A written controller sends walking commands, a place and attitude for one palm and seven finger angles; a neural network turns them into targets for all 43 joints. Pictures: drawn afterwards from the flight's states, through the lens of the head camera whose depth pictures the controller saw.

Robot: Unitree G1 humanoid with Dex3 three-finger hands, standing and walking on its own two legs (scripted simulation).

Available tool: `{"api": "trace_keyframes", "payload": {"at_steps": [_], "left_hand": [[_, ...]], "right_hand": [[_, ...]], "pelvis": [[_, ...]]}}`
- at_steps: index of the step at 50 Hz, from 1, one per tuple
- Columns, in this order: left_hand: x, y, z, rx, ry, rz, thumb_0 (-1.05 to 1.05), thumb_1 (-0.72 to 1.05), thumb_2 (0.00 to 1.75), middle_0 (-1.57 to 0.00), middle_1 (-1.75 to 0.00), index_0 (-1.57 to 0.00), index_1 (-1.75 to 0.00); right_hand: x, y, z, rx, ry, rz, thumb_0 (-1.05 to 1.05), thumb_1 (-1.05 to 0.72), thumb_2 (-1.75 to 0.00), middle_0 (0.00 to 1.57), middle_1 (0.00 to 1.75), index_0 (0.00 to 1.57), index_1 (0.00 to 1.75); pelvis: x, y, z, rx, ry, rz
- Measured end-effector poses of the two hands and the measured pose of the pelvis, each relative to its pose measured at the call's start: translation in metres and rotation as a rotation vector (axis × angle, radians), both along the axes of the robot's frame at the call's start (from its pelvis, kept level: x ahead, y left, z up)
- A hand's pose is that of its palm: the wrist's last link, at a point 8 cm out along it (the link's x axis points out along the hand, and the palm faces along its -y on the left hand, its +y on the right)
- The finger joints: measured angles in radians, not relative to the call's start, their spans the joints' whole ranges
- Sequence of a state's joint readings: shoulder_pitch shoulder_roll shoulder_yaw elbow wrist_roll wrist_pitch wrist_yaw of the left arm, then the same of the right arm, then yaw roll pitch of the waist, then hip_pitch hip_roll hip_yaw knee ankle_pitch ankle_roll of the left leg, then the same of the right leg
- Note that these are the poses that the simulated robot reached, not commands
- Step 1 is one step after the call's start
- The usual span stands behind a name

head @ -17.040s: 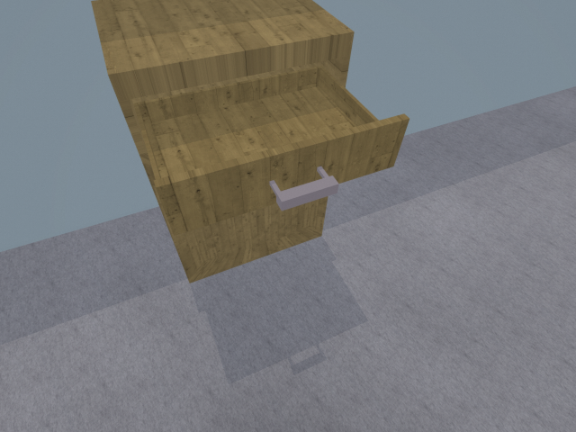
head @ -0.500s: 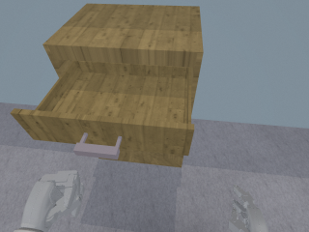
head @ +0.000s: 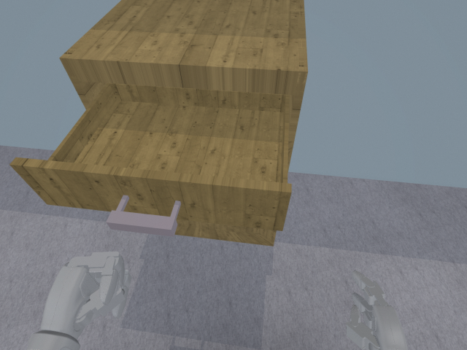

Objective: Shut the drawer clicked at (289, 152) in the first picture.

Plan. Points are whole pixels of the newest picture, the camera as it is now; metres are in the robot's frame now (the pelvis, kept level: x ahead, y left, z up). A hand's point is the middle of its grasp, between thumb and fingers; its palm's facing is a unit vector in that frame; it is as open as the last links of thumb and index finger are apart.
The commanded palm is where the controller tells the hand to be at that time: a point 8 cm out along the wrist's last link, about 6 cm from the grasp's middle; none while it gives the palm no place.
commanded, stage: bring the fist close to the handle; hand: left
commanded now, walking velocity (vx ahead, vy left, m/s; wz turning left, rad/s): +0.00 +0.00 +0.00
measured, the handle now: (146, 213) +0.36 +0.20 +0.00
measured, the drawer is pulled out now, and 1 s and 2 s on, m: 0.29 0.29 0.23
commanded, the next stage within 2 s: push the drawer shut in 1.10 s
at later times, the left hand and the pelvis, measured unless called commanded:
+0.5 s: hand (137, 284) +0.22 +0.17 +0.02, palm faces -0.08 -1.00 -0.05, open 3.3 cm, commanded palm +0.21 +0.23 +0.02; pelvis -0.02 +0.01 -0.03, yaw -1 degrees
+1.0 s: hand (150, 271) +0.25 +0.17 +0.00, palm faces -0.09 -0.99 -0.05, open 3.3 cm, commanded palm +0.22 +0.23 +0.00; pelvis -0.02 +0.01 -0.04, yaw -1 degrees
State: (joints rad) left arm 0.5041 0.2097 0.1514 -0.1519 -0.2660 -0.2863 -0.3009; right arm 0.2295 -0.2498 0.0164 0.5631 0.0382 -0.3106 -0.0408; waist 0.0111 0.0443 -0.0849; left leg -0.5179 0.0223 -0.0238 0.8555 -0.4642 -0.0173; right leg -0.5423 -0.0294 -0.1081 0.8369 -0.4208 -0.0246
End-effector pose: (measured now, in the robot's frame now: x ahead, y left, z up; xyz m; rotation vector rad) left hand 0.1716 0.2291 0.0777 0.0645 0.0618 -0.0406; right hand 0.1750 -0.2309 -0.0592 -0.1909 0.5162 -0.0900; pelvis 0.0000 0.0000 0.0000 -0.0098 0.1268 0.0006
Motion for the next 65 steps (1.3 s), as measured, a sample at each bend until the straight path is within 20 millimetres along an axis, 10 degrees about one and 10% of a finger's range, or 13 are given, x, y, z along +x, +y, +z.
{"api": "trace_keyframes", "payload": {"at_steps": [38,65], "left_hand": [[0.063,-0.007,-0.078,-0.014,-0.015,-0.056,0.02,0.90,0.90,-1.40,-1.60,-1.40,-1.60],[0.059,-0.012,-0.073,-0.006,-0.022,-0.057,0.02,0.90,0.90,-1.40,-1.60,-1.40,-1.60]], "right_hand": [[-0.047,0.003,-0.064,-0.028,0.203,-0.032,0.02,-0.90,-0.90,0.21,0.30,0.20,0.30],[-0.028,0.001,-0.064,-0.022,0.198,-0.030,0.02,-0.90,-0.90,0.20,0.30,0.20,0.30]], "pelvis": [[-0.025,0.014,-0.044,-0.003,0.151,-0.016],[-0.016,0.010,-0.045,-0.004,0.165,-0.012]]}}
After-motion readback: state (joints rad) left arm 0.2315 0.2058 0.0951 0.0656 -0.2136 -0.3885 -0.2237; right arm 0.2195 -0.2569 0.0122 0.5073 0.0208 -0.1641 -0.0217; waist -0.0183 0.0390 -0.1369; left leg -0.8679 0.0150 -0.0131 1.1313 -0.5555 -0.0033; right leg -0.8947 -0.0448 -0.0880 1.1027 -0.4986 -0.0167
